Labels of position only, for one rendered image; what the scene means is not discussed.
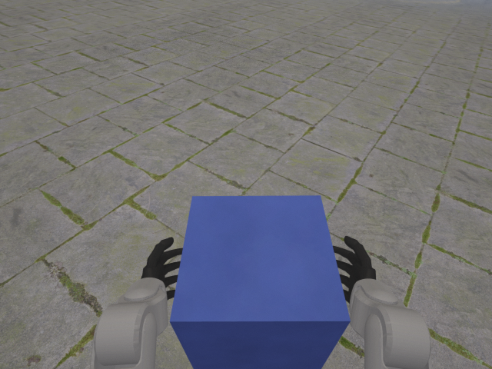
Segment robot left hand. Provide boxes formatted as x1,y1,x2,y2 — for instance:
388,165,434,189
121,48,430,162
141,237,183,300

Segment right robot forearm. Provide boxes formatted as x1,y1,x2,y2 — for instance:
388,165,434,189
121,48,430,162
349,278,432,369

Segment robot right hand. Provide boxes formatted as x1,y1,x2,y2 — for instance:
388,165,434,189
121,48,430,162
333,236,376,304

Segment left robot forearm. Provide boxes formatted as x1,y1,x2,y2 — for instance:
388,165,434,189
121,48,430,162
90,278,168,369

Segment carton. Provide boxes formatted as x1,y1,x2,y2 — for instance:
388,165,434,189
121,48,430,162
170,195,351,369

